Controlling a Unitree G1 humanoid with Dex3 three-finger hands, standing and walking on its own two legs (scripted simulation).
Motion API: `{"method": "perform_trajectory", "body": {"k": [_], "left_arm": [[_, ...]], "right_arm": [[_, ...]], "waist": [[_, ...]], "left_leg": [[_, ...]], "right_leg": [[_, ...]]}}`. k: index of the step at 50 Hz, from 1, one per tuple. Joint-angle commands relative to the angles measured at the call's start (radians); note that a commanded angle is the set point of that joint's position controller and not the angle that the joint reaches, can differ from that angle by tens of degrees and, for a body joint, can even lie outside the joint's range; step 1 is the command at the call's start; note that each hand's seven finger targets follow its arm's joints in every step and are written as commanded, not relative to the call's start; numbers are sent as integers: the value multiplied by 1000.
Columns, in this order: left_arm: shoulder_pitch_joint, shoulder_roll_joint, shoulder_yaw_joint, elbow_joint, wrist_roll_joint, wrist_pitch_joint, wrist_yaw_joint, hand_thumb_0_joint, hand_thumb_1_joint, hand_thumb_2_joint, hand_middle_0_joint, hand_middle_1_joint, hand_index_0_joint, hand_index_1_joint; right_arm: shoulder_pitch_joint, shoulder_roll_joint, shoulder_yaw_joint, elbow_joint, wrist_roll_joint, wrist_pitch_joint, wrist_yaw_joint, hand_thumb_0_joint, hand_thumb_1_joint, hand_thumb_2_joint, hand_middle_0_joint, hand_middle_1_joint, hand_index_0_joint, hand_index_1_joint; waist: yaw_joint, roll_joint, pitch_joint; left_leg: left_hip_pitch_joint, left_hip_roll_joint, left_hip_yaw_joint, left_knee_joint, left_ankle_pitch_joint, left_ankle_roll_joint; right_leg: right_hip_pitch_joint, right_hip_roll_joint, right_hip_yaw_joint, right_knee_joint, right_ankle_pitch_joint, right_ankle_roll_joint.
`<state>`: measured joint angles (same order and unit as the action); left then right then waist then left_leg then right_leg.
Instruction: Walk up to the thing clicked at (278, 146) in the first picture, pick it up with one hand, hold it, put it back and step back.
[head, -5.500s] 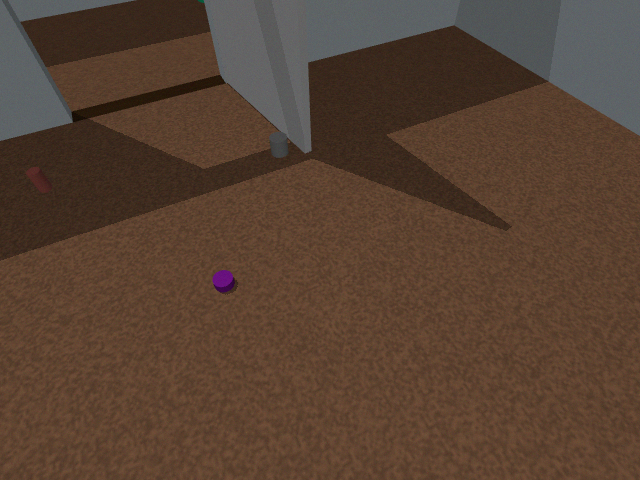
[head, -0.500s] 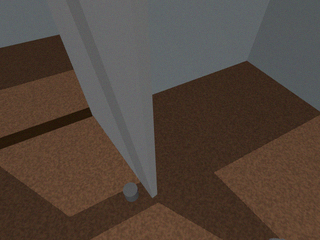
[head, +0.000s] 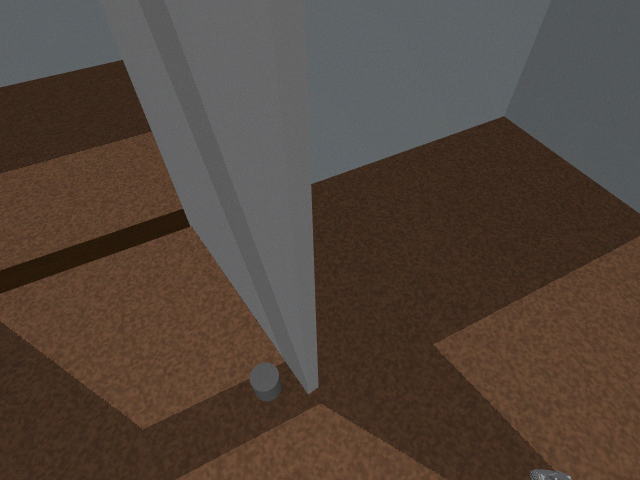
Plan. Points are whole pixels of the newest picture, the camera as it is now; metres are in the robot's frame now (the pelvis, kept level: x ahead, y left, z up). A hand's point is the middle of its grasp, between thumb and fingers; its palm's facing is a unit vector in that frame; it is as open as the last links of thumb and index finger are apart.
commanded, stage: walk up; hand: left
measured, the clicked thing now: (266, 382) +0.49 +0.17 -0.74
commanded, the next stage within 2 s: none
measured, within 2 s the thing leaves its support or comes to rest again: neither
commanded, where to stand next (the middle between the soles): +0.06 +0.00 m, yaw +0 degrees
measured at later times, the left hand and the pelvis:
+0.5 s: hand out of the picture -0.02 +0.24 -0.16, palm faces +0.04 -0.91 -0.42, open 7.4 cm; pelvis -0.08 -0.03 -0.02, yaw +4 degrees
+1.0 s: hand out of the picture +0.03 +0.25 -0.16, palm faces +0.05 -0.91 -0.42, open 7.4 cm; pelvis -0.04 -0.02 -0.03, yaw +5 degrees
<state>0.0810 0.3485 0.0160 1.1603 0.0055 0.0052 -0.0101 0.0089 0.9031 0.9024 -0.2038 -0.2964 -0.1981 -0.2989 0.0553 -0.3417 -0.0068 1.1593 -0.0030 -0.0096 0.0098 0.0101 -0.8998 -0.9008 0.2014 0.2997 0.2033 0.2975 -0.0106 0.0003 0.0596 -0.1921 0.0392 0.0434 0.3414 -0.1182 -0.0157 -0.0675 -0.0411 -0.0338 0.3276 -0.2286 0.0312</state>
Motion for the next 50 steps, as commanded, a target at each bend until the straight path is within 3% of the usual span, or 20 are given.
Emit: {"method": "perform_trajectory", "body": {"k": [1,5,12,13,15,16,19,23,26,30,31,32,33,36,41,43,44,45,46,50], "left_arm": [[-43,261,59,-81,-11,-3,17,0,900,900,-200,-300,-200,-300],[-5,234,68,-143,-16,19,21,0,900,900,-200,-300,-200,-300],[152,210,88,-172,2,54,6,0,900,900,-200,-300,-200,-300],[183,220,94,-174,4,55,4,0,900,900,-200,-300,-200,-300],[103,359,125,-232,26,42,7,0,900,900,-200,-300,-200,-300],[35,410,129,-294,46,30,15,0,900,900,-200,-300,-200,-300],[-97,302,121,-331,44,8,37,0,900,900,-200,-300,-200,-300],[81,283,124,-316,59,-29,32,0,900,900,-200,-300,-200,-300],[239,357,153,-295,46,-35,15,0,900,900,-200,-300,-200,-300],[105,284,116,-362,38,-22,-6,0,900,900,-200,-300,-200,-300],[95,171,82,-401,29,-21,-6,0,900,900,-200,-300,-200,-300],[27,217,102,-413,29,-24,0,0,900,900,-200,-300,-200,-300],[-9,280,110,-399,30,-35,-1,0,900,900,-200,-300,-200,-300],[167,255,98,-328,12,-50,-15,0,900,900,-200,-300,-200,-300],[197,207,84,-287,-5,-54,8,0,900,900,-200,-300,-200,-300],[228,258,95,-273,2,-59,29,0,900,900,-200,-300,-200,-300],[245,330,113,-277,6,-64,39,0,900,900,-200,-300,-200,-300],[218,372,109,-305,0,-64,43,0,900,900,-200,-300,-200,-300],[169,385,107,-324,9,-58,50,0,900,900,-200,-300,-200,-300],[82,336,103,-342,16,-39,62,0,900,900,-200,-300,-200,-300]], "right_arm": [[-46,-285,-57,-58,5,-6,-17,0,-900,-900,200,300,200,300],[-16,-275,-73,-111,18,15,-20,0,-900,-900,200,300,200,300],[-119,-303,-105,-243,-8,52,-20,0,-900,-900,200,300,200,300],[-148,-287,-105,-265,-9,59,-19,0,-900,-900,200,300,200,300],[-142,-178,-87,-295,-2,77,-28,0,-900,-900,200,300,200,300],[-83,-195,-90,-305,-17,85,-38,0,-900,-900,200,300,200,300],[86,-243,-116,-264,10,79,-20,0,-900,-900,200,300,200,300],[47,-252,-106,-286,-29,47,11,0,-900,-900,200,300,200,300],[-15,-263,-107,-330,-48,28,33,0,-900,-900,200,300,200,300],[290,-247,-135,-225,-42,-9,28,0,-900,-900,200,300,200,300],[341,-335,-160,-226,-57,-18,17,0,-900,-900,200,300,200,300],[292,-426,-167,-269,-58,-23,15,0,-900,-900,200,300,200,300],[246,-390,-159,-279,-28,-29,13,0,-900,-900,200,300,200,300],[147,-309,-121,-324,-25,-48,-2,0,-900,-900,200,300,200,300],[79,-266,-95,-348,-11,-6,-4,0,-900,-900,200,300,200,300],[99,-227,-84,-354,12,22,-11,0,-900,-900,200,300,200,300],[153,-182,-74,-350,22,32,-13,0,-900,-900,200,300,200,300],[197,-180,-76,-345,18,60,-23,0,-900,-900,200,300,200,300],[191,-236,-98,-334,9,78,-32,0,-900,-900,200,300,200,300],[231,-250,-109,-297,7,79,-24,0,-900,-900,200,300,200,300]], "waist": [[-1,-3,8],[-6,32,-185],[51,191,-181],[73,151,-147],[81,-248,-13],[69,-259,-5],[-41,-73,-109],[75,-163,-155],[124,-176,-39],[-80,-28,-70],[-100,267,-58],[-105,216,48],[-90,79,139],[-6,107,72],[34,173,34],[54,64,-28],[55,-132,-76],[30,-180,-113],[20,-159,-88],[-7,-146,-112]], "left_leg": [[25,104,-108,34,367,35],[80,139,-110,88,486,79],[-211,245,-237,65,93,202],[-238,201,-204,140,41,174],[-309,-165,-95,612,-444,24],[-282,-129,-186,787,-506,17],[-256,-122,-221,952,-339,9],[-374,-47,-130,574,-371,-1],[-367,-25,-98,362,-495,26],[273,-55,-12,-49,-203,78],[420,159,-417,-161,-514,141],[232,359,-694,-196,-734,269],[84,367,-624,-209,-641,300],[131,227,-298,-92,-229,230],[-101,147,-81,159,264,160],[-126,57,-23,366,175,97],[-201,-22,-7,556,-70,56],[-170,-72,-102,694,-489,48],[-143,-46,-169,807,-549,44],[-185,-25,-158,835,-426,33]], "right_leg": [[-130,-84,63,40,324,-42],[-78,-55,22,171,307,-54],[-64,10,17,448,-196,-88],[-96,-27,58,370,-166,-111],[-288,-344,434,-59,205,-221],[-395,-421,529,-61,246,-332],[-250,-244,233,67,250,-238],[82,-240,304,-2,-424,-219],[88,-305,365,-30,-445,-261],[-348,-105,43,207,-332,-120],[-655,26,-78,549,-397,-55],[-768,35,48,616,-371,-35],[-665,-30,138,645,-280,-49],[-537,-23,122,542,-176,-44],[-136,35,-1,269,50,-33],[-29,33,28,156,261,-54],[26,-141,268,102,478,-100],[-96,-346,551,9,479,-231],[-191,-367,621,17,361,-311],[-215,-222,342,95,167,-237]]}}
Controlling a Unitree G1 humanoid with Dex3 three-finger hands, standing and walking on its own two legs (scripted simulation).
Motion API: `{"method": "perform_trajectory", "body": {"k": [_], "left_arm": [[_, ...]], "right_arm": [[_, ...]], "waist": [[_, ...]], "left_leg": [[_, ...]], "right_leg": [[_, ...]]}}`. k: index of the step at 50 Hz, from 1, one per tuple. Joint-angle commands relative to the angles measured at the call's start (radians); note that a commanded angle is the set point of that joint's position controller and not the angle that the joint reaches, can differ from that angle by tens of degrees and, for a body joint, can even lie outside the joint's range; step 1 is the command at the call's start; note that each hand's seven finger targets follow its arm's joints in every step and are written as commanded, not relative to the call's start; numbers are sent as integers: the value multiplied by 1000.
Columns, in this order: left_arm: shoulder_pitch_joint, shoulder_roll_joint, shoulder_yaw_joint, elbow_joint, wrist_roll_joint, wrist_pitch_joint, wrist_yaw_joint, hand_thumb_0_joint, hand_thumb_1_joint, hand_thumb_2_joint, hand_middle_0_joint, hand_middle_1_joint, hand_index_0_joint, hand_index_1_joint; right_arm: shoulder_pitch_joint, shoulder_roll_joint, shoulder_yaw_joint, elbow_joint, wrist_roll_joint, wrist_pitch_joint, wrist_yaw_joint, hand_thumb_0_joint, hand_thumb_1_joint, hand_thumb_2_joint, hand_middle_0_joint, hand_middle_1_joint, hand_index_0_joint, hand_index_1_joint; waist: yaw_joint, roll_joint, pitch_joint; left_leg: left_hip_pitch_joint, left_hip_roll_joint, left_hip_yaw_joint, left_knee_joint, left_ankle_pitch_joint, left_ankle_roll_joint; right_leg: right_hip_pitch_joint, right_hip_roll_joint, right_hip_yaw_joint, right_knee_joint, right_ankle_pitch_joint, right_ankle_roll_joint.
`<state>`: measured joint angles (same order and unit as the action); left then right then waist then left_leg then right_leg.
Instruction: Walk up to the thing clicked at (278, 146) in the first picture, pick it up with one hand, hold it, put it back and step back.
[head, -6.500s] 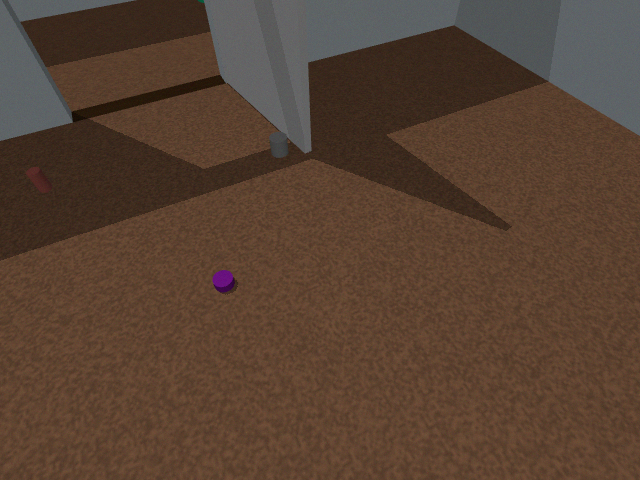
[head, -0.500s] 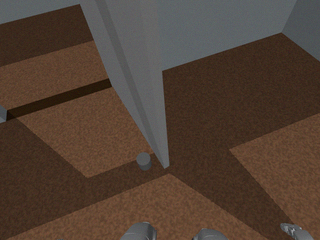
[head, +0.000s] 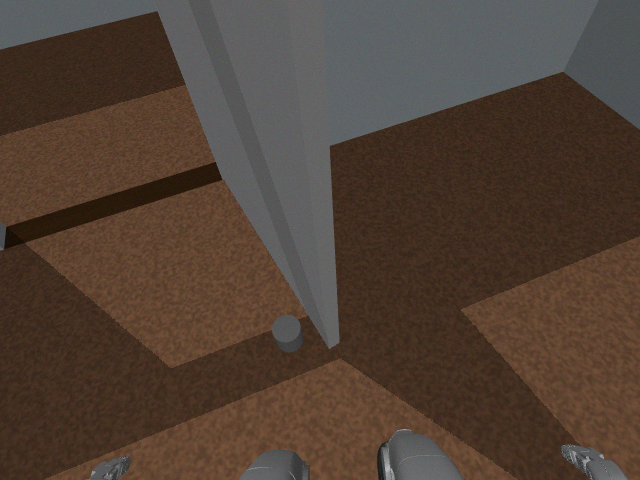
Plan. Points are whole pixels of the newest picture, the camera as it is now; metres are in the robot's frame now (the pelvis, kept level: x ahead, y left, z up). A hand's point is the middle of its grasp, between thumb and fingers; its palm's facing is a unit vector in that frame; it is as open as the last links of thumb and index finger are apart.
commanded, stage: walk up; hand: left
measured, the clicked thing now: (288, 333) +0.54 +0.15 -0.71
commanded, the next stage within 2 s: none
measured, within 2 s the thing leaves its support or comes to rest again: neither
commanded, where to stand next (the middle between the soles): +0.10 +0.01 m, yaw -5 degrees
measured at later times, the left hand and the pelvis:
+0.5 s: hand out of the picture +0.08 +0.29 -0.15, palm faces -0.18 -0.91 -0.37, open 7.4 cm; pelvis -0.03 +0.02 +0.00, yaw -7 degrees
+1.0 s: hand out of the picture +0.12 +0.28 -0.15, palm faces -0.07 -0.91 -0.41, open 7.4 cm; pelvis -0.02 +0.02 -0.01, yaw -5 degrees
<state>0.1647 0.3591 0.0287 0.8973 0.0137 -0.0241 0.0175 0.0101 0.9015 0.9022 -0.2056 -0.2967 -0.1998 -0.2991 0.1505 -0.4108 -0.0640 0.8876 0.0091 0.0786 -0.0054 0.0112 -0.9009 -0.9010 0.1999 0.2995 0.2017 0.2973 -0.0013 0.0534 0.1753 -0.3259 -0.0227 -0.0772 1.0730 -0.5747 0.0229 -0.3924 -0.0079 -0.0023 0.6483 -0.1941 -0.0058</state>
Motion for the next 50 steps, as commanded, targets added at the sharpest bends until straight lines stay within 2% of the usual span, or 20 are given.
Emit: {"method": "perform_trajectory", "body": {"k": [1,7,8,9,10,13,20,23,25,26,27,28,29,35,39,41,43,45,46,50], "left_arm": [[-12,311,88,-86,16,-7,33,0,900,900,-200,-300,-200,-300],[-93,277,75,-117,-4,43,21,0,900,900,-200,-300,-200,-300],[-80,224,64,-131,-16,53,20,0,900,900,-200,-300,-200,-300],[-90,192,61,-143,-22,57,24,0,900,900,-200,-300,-200,-300],[-134,249,86,-136,-5,62,34,0,900,900,-200,-300,-200,-300],[-17,237,84,-85,-13,68,22,0,900,900,-200,-300,-200,-300],[-100,267,90,-119,31,8,-45,0,900,900,-200,-300,-200,-300],[-23,260,92,-92,23,-14,-57,0,900,900,-200,-300,-200,-300],[94,229,94,-47,19,-33,-55,0,900,900,-200,-300,-200,-300],[204,246,106,-13,17,-43,-44,0,900,900,-200,-300,-200,-300],[275,345,131,-10,28,-53,-34,0,900,900,-200,-300,-200,-300],[244,411,134,-32,21,-53,-31,0,900,900,-200,-300,-200,-300],[194,394,130,-61,13,-49,-32,0,900,900,-200,-300,-200,-300],[94,277,83,-97,-4,-56,-6,0,900,900,-200,-300,-200,-300],[27,274,68,-111,-23,-20,10,0,900,900,-200,-300,-200,-300],[3,281,63,-119,-32,5,18,0,900,900,-200,-300,-200,-300],[5,265,61,-124,-45,20,26,0,900,900,-200,-300,-200,-300],[77,220,57,-119,-70,37,37,0,900,900,-200,-300,-200,-300],[68,227,63,-97,-59,50,45,0,900,900,-200,-300,-200,-300],[131,234,70,-39,-44,59,34,0,900,900,-200,-300,-200,-300]], "right_arm": [[134,-175,-49,-21,-9,-11,-6,0,-900,-900,200,300,200,300],[180,-167,-61,14,-33,-36,-7,0,-900,-900,200,300,200,300],[138,-213,-66,-7,-49,-44,-10,0,-900,-900,200,300,200,300],[37,-321,-83,-50,-45,-48,-7,0,-900,-900,200,300,200,300],[6,-373,-98,-69,-37,-57,-3,0,-900,-900,200,300,200,300],[-57,-256,-69,-83,-42,-90,-32,0,-900,-900,200,300,200,300],[201,-322,-98,-59,-56,-133,-3,0,-900,-900,200,300,200,300],[163,-319,-92,-93,-49,-130,15,0,-900,-900,200,300,200,300],[95,-294,-79,-116,-42,-121,25,0,-900,-900,200,300,200,300],[69,-229,-56,-130,-37,-115,25,0,-900,-900,200,300,200,300],[52,-135,-23,-169,-18,-117,26,0,-900,-900,200,300,200,300],[-9,-169,-32,-182,-24,-112,12,0,-900,-900,200,300,200,300],[15,-214,-46,-159,-24,-116,3,0,-900,-900,200,300,200,300],[157,-168,-33,-64,-13,-108,11,0,-900,-900,200,300,200,300],[117,-154,-23,-63,-5,-91,2,0,-900,-900,200,300,200,300],[105,-168,-33,-62,-12,-80,-2,0,-900,-900,200,300,200,300],[132,-214,-49,-63,-22,-78,-7,0,-900,-900,200,300,200,300],[122,-307,-75,-92,-13,-74,-4,0,-900,-900,200,300,200,300],[112,-294,-78,-96,-8,-74,-6,0,-900,-900,200,300,200,300],[-62,-219,-60,-154,-22,-54,-19,0,-900,-900,200,300,200,300]], "waist": [[-10,-204,-239],[-41,-220,-236],[-33,-57,-187],[-21,198,-161],[-53,209,-147],[33,13,-179],[-102,123,-151],[-64,147,-119],[18,141,-139],[77,57,-180],[112,-243,-193],[108,-237,-104],[79,-124,-56],[1,-143,-58],[3,-242,-106],[-12,-225,-118],[-34,-117,-179],[-29,147,-304],[-41,155,-330],[26,76,-247]], "left_leg": [[-57,40,-13,27,26,-14],[125,8,103,-471,260,-5],[78,116,-74,-608,309,24],[-7,375,-398,-741,423,151],[-97,481,-500,-750,575,284],[97,309,-204,-576,734,190],[342,346,-287,-693,110,237],[243,346,-234,-706,134,240],[100,268,-86,-600,283,176],[-13,203,2,-432,376,118],[-276,60,111,-108,259,28],[-423,3,47,-45,12,8],[-412,36,-46,17,14,9],[-132,37,-25,-185,188,-27],[-21,13,76,-318,326,-13],[44,5,95,-412,390,6],[124,45,42,-519,860,37],[233,330,-304,-585,1275,246],[204,381,-384,-611,1221,294],[2,270,-180,-653,509,209]], "right_leg": [[134,-231,266,-203,127,-196],[-8,-185,206,1,269,-141],[-89,-83,186,122,102,-90],[-154,103,71,329,-297,-28],[-105,97,167,518,-459,-16],[-199,90,218,668,-302,-20],[-215,16,66,183,-415,-5],[-89,3,8,42,-391,-30],[161,28,-57,-171,-205,-52],[381,18,-22,-277,-131,-57],[520,-167,391,-367,-269,-117],[446,-350,641,-408,-251,-232],[391,-385,592,-380,-167,-280],[199,-228,126,-248,498,-188],[180,-208,76,-117,699,-148],[135,-188,71,-29,622,-129],[143,-113,61,111,450,-65],[65,74,11,439,-173,-7],[50,86,90,590,-494,-14],[32,39,103,602,-377,-26]]}}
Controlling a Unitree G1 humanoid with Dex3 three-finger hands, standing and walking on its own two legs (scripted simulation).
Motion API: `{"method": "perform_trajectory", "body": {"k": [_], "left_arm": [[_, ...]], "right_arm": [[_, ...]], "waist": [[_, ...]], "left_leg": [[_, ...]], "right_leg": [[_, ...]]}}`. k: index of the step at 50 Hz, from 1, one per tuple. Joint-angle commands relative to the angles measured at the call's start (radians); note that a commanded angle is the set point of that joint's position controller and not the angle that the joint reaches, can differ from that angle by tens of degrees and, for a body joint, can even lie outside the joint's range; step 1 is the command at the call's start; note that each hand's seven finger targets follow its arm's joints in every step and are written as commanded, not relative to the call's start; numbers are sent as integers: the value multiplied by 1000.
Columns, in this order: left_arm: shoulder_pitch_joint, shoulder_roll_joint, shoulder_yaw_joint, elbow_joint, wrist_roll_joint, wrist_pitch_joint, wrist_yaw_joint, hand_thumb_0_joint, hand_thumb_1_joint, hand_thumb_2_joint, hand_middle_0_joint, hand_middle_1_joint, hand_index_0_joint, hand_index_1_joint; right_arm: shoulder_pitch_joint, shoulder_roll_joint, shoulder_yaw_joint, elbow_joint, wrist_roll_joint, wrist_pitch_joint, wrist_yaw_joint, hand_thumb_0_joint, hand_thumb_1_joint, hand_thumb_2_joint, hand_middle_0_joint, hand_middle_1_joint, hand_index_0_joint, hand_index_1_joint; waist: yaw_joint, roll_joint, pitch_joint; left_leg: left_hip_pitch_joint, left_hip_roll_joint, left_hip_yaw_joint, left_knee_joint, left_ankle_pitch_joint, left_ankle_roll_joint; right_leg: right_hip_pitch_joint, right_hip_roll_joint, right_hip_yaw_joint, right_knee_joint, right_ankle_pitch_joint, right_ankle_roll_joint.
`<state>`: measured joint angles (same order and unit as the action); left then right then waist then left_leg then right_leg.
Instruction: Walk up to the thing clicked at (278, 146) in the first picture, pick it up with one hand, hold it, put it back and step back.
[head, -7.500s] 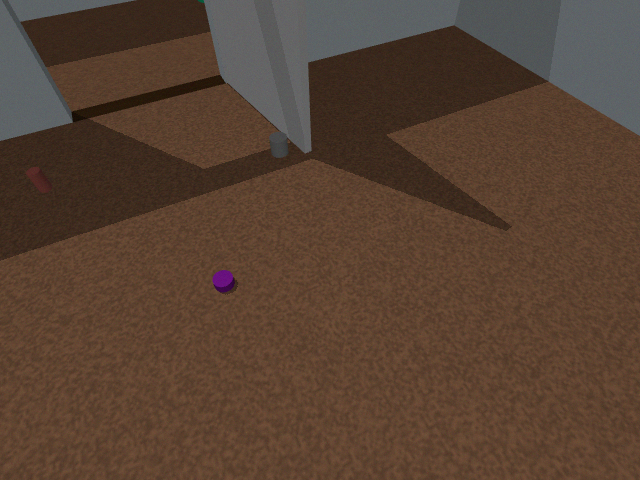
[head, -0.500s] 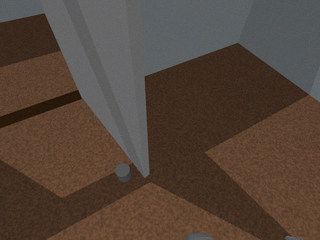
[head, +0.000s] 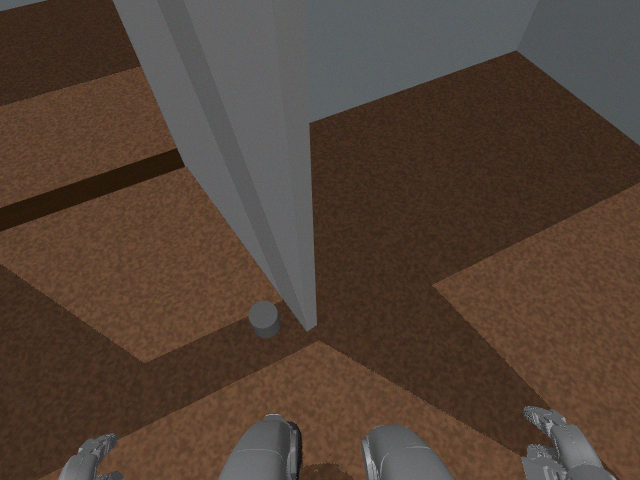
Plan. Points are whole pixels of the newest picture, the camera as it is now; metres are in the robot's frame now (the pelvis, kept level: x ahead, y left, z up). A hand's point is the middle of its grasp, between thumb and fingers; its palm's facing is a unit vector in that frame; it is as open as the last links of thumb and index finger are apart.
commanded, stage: walk up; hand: left
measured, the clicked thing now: (264, 319) +0.55 +0.18 -0.70
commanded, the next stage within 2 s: none
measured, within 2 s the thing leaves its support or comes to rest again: neither
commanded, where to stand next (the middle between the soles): +0.12 +0.00 m, yaw +1 degrees
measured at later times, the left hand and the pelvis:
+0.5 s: hand out of the picture -0.04 +0.30 -0.10, palm faces +0.06 -0.89 -0.45, open 7.4 cm; pelvis +0.02 +0.00 +0.03, yaw +3 degrees
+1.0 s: hand (140, 427) +0.19 +0.27 -0.14, palm faces +0.00 -0.92 -0.40, open 7.4 cm; pelvis +0.11 -0.01 +0.00, yaw +2 degrees
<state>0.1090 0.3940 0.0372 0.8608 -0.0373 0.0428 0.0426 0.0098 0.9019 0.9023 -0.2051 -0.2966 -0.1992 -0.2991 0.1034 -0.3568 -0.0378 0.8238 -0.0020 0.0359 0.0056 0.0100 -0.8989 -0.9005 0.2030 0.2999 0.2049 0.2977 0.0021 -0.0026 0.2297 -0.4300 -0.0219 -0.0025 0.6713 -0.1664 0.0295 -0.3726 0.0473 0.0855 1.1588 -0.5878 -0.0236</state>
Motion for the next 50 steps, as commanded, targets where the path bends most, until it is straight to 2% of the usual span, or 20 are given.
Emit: {"method": "perform_trajectory", "body": {"k": [1,5,7,8,9,10,12,14,22,24,27,28,29,30,35,42,46,47,48,50], "left_arm": [[196,195,63,2,15,-12,1,0,900,900,-200,-300,-200,-300],[229,182,84,32,49,-28,-27,0,900,900,-200,-300,-200,-300],[286,181,99,56,69,-36,-29,0,900,900,-200,-300,-200,-300],[467,282,140,48,91,-66,-44,0,900,900,-200,-300,-200,-300],[389,418,177,27,97,-75,-40,0,900,900,-200,-300,-200,-300],[242,414,168,-36,97,-88,-36,0,900,900,-200,-300,-200,-300],[134,301,140,-36,81,-122,-31,0,900,900,-200,-300,-200,-300],[156,272,139,-37,78,-134,-43,0,900,900,-200,-300,-200,-300],[299,262,124,-59,70,-108,-69,0,900,900,-200,-300,-200,-300],[330,265,109,-64,59,-99,-75,0,900,900,-200,-300,-200,-300],[313,271,90,-80,44,-88,-68,0,900,900,-200,-300,-200,-300],[342,226,71,-88,41,-84,-68,0,900,900,-200,-300,-200,-300],[385,170,63,-107,29,-80,-68,0,900,900,-200,-300,-200,-300],[365,193,74,-112,33,-81,-58,0,900,900,-200,-300,-200,-300],[375,231,74,-47,26,-60,-59,0,900,900,-200,-300,-200,-300],[241,168,64,-20,30,-60,-48,0,900,900,-200,-300,-200,-300],[217,217,74,-8,50,-72,-43,0,900,900,-200,-300,-200,-300],[195,274,87,-22,59,-81,-40,0,900,900,-200,-300,-200,-300],[138,321,89,-44,42,-80,-37,0,900,900,-200,-300,-200,-300],[99,283,74,-52,47,-78,-31,0,900,900,-200,-300,-200,-300]], "right_arm": [[-17,-271,-83,-91,-20,-11,-27,0,-900,-900,200,300,200,300],[13,-300,-92,-75,-37,-5,-14,0,-900,-900,200,300,200,300],[10,-264,-79,-69,-27,5,-15,0,-900,-900,200,300,200,300],[53,-250,-91,-103,-34,-3,3,0,-900,-900,200,300,200,300],[-92,-230,-86,-127,-37,-14,4,0,-900,-900,200,300,200,300],[-151,-315,-102,-124,-34,-28,-1,0,-900,-900,200,300,200,300],[3,-264,-101,-46,-1,-54,23,0,-900,-900,200,300,200,300],[93,-249,-94,-20,-8,-65,37,0,-900,-900,200,300,200,300],[33,-231,-79,-45,-14,-73,57,0,-900,-900,200,300,200,300],[14,-225,-78,-40,-18,-84,45,0,-900,-900,200,300,200,300],[196,-224,-84,13,-17,-101,16,0,-900,-900,200,300,200,300],[326,-267,-104,42,-23,-109,3,0,-900,-900,200,300,200,300],[404,-357,-127,29,-31,-118,-5,0,-900,-900,200,300,200,300],[424,-437,-137,14,-11,-122,-5,0,-900,-900,200,300,200,300],[198,-308,-82,-49,6,-129,-14,0,-900,-900,200,300,200,300],[120,-283,-54,-59,5,-103,-20,0,-900,-900,200,300,200,300],[79,-250,-44,-61,23,-61,-23,0,-900,-900,200,300,200,300],[126,-205,-31,-59,28,-54,-24,0,-900,-900,200,300,200,300],[127,-189,-26,-52,28,-46,-33,0,-900,-900,200,300,200,300],[94,-230,-45,-21,21,-30,-39,0,-900,-900,200,300,200,300]], "waist": [[18,134,-303],[2,165,-322],[31,97,-274],[106,-83,-318],[172,-330,-150],[146,-153,-1],[18,25,16],[1,-54,-86],[78,-150,-32],[87,-160,-44],[-12,-67,-143],[-61,27,-252],[-92,180,-309],[-97,223,-336],[18,120,-94],[7,206,-194],[35,86,-251],[15,-89,-265],[6,-192,-299],[13,-164,-283]], "left_leg": [[127,254,-262,-270,-62,196],[85,267,-320,-307,-348,162],[-87,197,-241,-203,-370,77],[-355,9,-71,48,-577,-3],[-575,-100,-56,317,-437,-32],[-514,-5,-242,358,-287,-47],[-465,-19,-227,352,-100,-31],[-272,-22,-133,347,-34,-47],[-110,67,1,21,-78,-52],[-9,48,55,-44,-106,-36],[256,-13,117,-209,-44,-3],[441,6,70,-213,-54,19],[632,222,-290,-271,-157,118],[613,450,-706,-363,-65,242],[121,287,-178,-359,112,173],[76,275,-76,-187,494,181],[40,185,-42,21,194,75],[-32,113,5,157,35,29],[-5,18,33,275,-199,-3],[26,29,-39,423,-482,6]], "right_leg": [[7,-29,-18,-16,26,-5],[146,-31,-109,-456,6,-3],[275,-34,-58,-634,138,-35],[527,-139,243,-929,-381,-111],[330,-470,739,-1109,-780,-184],[133,-539,799,-1127,-745,-220],[282,-346,363,-1011,-158,-94],[281,-255,169,-999,30,-79],[264,-263,6,-962,76,-147],[246,-282,5,-906,278,-163],[240,-255,-74,-604,755,-133],[185,-203,-118,-356,746,-93],[-78,-83,-161,-89,504,-31],[-210,11,-39,26,24,-21],[-64,-117,27,-43,183,-18],[93,-96,-101,-357,341,21],[199,-90,-82,-588,563,-23],[232,-240,121,-648,728,-71],[172,-402,309,-708,819,-218],[86,-408,309,-693,823,-268]]}}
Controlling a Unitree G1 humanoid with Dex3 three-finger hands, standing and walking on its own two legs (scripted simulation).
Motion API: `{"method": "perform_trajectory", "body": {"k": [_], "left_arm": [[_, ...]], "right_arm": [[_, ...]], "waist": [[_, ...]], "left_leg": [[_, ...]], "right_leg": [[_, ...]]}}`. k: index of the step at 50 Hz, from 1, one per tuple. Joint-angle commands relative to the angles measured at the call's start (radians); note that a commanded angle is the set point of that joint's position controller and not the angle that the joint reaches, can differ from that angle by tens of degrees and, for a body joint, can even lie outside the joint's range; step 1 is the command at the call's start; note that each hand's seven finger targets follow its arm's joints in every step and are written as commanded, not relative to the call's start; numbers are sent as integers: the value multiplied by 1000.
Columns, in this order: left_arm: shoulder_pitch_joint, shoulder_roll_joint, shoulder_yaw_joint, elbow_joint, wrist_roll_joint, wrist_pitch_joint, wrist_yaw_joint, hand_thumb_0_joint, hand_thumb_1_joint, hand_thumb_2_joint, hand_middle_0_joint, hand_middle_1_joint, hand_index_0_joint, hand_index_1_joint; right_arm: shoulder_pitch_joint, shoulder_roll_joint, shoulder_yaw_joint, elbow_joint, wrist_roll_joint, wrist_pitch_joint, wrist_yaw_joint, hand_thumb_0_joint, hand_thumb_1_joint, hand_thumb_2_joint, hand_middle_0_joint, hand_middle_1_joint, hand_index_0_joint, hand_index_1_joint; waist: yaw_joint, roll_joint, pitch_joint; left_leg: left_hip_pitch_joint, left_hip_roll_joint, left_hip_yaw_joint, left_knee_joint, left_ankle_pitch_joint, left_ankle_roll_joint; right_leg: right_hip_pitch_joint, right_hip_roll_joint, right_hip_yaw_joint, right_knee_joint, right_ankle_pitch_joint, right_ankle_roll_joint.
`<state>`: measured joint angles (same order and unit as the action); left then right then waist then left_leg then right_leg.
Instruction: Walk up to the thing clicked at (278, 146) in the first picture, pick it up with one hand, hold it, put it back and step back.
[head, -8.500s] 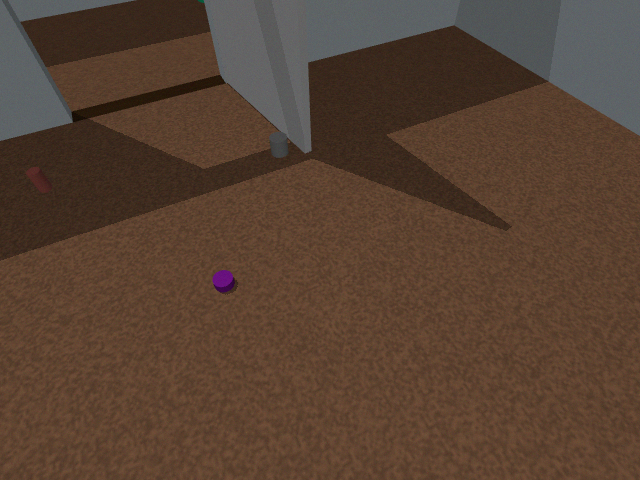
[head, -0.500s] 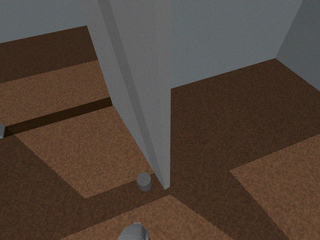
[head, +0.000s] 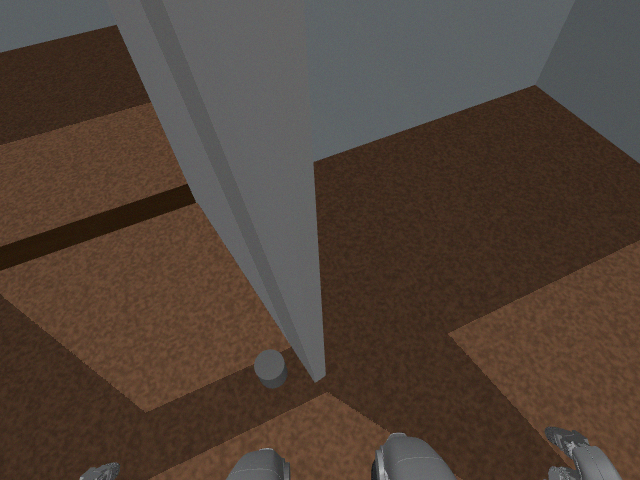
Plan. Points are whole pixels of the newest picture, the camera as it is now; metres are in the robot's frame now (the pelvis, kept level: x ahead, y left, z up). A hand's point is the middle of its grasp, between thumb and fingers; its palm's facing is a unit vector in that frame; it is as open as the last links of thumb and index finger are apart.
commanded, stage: walk up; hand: left
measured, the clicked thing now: (271, 369) +0.44 +0.17 -0.70
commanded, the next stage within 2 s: none
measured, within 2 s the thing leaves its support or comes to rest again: neither
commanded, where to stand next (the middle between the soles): +0.01 +0.01 m, yaw -2 degrees
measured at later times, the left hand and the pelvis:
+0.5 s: hand out of the picture +0.06 +0.26 -0.13, palm faces -0.01 -0.94 -0.35, open 7.4 cm; pelvis -0.02 +0.00 +0.02, yaw +1 degrees
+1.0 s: hand out of the picture +0.07 +0.30 -0.14, palm faces -0.01 -0.91 -0.41, open 7.4 cm; pelvis -0.06 +0.03 +0.00, yaw +3 degrees
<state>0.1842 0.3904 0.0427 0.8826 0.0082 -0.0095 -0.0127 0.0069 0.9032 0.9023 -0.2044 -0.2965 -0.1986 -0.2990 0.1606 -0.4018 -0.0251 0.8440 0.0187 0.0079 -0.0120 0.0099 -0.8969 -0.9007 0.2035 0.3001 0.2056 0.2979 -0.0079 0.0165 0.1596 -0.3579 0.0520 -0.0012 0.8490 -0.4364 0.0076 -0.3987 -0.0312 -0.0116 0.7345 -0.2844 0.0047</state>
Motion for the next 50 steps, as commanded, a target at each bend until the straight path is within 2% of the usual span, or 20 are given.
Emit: {"method": "perform_trajectory", "body": {"k": [1,5,8,10,11,13,15,16,18,20,32,35,36,38,41,44,45,48,49,50], "left_arm": [[1,280,61,-73,7,-25,32,0,900,900,-200,-300,-200,-300],[-20,258,52,-59,20,-14,39,0,900,900,-200,-300,-200,-300],[-65,245,41,-55,-4,-2,35,0,900,900,-200,-300,-200,-300],[-51,160,16,-46,-19,4,32,0,900,900,-200,-300,-200,-300],[-83,218,40,-16,-6,5,41,0,900,900,-200,-300,-200,-300],[-47,186,35,29,-11,-4,26,0,900,900,-200,-300,-200,-300],[-49,211,38,49,-10,-23,21,0,900,900,-200,-300,-200,-300],[-59,226,35,54,-8,-26,21,0,900,900,-200,-300,-200,-300],[-122,230,26,53,-3,-22,16,0,900,900,-200,-300,-200,-300],[-125,199,12,77,-5,-17,12,0,900,900,-200,-300,-200,-300],[-144,187,8,174,-6,-33,8,0,900,900,-200,-300,-200,-300],[-145,178,7,187,-8,-34,9,0,900,900,-200,-300,-200,-300],[-149,233,32,172,-18,-23,16,0,900,900,-200,-300,-200,-300],[-117,235,35,160,-19,-14,24,0,900,900,-200,-300,-200,-300],[-125,257,48,121,-11,3,28,0,900,900,-200,-300,-200,-300],[-181,288,59,55,10,16,37,0,900,900,-200,-300,-200,-300],[-202,285,62,35,17,20,39,0,900,900,-200,-300,-200,-300],[-253,261,53,10,29,28,42,0,900,900,-200,-300,-200,-300],[-244,228,42,8,19,35,42,0,900,900,-200,-300,-200,-300],[-196,166,26,-1,6,40,41,0,900,900,-200,-300,-200,-300]], "right_arm": [[48,-183,-59,-32,10,-3,-19,0,-900,-900,200,300,200,300],[63,-175,-54,19,-4,-12,-4,0,-900,-900,200,300,200,300],[123,-158,-55,68,-27,-22,-3,0,-900,-900,200,300,200,300],[-31,-280,-72,35,-43,-35,0,0,-900,-900,200,300,200,300],[-70,-317,-80,31,-33,-35,6,0,-900,-900,200,300,200,300],[-116,-230,-49,42,-29,-41,7,0,-900,-900,200,300,200,300],[-92,-206,-40,64,-16,-37,9,0,-900,-900,200,300,200,300],[-69,-188,-34,80,-11,-31,11,0,-900,-900,200,300,200,300],[-19,-175,-34,114,-22,-16,13,0,-900,-900,200,300,200,300],[-74,-190,-37,127,-27,-15,18,0,-900,-900,200,300,200,300],[-64,-178,-21,215,-19,-27,23,0,-900,-900,200,300,200,300],[-70,-177,-19,226,-19,-32,21,0,-900,-900,200,300,200,300],[-85,-227,-40,222,-14,-12,19,0,-900,-900,200,300,200,300],[-70,-209,-45,205,-3,0,13,0,-900,-900,200,300,200,300],[-52,-194,-58,178,-8,20,11,0,-900,-900,200,300,200,300],[23,-179,-70,152,-22,47,19,0,-900,-900,200,300,200,300],[42,-173,-71,139,-22,52,22,0,-900,-900,200,300,200,300],[126,-176,-86,147,-30,38,31,0,-900,-900,200,300,200,300],[132,-197,-93,159,-44,28,31,0,-900,-900,200,300,200,300],[81,-279,-109,131,-68,19,25,0,-900,-900,200,300,200,300]], "waist": [[17,-178,-221],[26,-222,-257],[-21,-181,-264],[33,118,-194],[12,139,-163],[62,68,-148],[48,66,-192],[32,42,-221],[0,14,-169],[22,28,-114],[7,-49,-145],[11,-37,-176],[17,-23,-84],[12,-51,-171],[10,-108,-262],[7,-234,-260],[-4,-235,-246],[-56,-192,-279],[-58,-84,-252],[-41,176,-205]], "left_leg": [[-67,-48,-53,248,-188,33],[-31,-44,13,0,-107,11],[151,-52,6,-348,120,20],[114,214,-375,-460,164,136],[-13,278,-405,-455,216,218],[-47,163,-215,-390,274,154],[-16,68,-108,-309,300,62],[14,41,-95,-308,192,47],[47,35,-110,-398,-53,48],[43,49,-132,-433,-80,57],[139,51,-102,-520,103,37],[157,60,-101,-539,158,35],[123,47,-93,-454,363,27],[151,36,-69,-382,462,30],[171,-26,-21,-222,347,23],[127,-95,-19,63,-114,26],[114,-80,-45,87,-137,31],[170,-50,-11,-194,41,32],[186,-19,-84,-356,48,45],[184,163,-402,-547,13,99]], "right_leg": [[144,-286,340,-237,524,-279],[190,-203,253,-190,387,-216],[97,-185,217,-106,291,-156],[-54,-5,57,1,-34,-34],[48,-9,55,63,-216,-30],[174,-7,52,-45,-57,-41],[245,-47,87,-168,237,-59],[232,-92,147,-206,209,-80],[120,-121,190,-272,-54,-84],[84,-84,166,-327,-167,-58],[169,-99,166,-459,-55,-32],[211,-99,147,-442,40,-30],[153,-113,138,-360,318,-38],[197,-128,124,-315,498,-60],[187,-213,195,-339,478,-132],[73,-345,321,-386,346,-243],[43,-344,301,-372,322,-249],[29,-229,190,-235,175,-156],[-29,-133,164,-133,5,-109],[-179,40,85,83,-201,-47]]}}
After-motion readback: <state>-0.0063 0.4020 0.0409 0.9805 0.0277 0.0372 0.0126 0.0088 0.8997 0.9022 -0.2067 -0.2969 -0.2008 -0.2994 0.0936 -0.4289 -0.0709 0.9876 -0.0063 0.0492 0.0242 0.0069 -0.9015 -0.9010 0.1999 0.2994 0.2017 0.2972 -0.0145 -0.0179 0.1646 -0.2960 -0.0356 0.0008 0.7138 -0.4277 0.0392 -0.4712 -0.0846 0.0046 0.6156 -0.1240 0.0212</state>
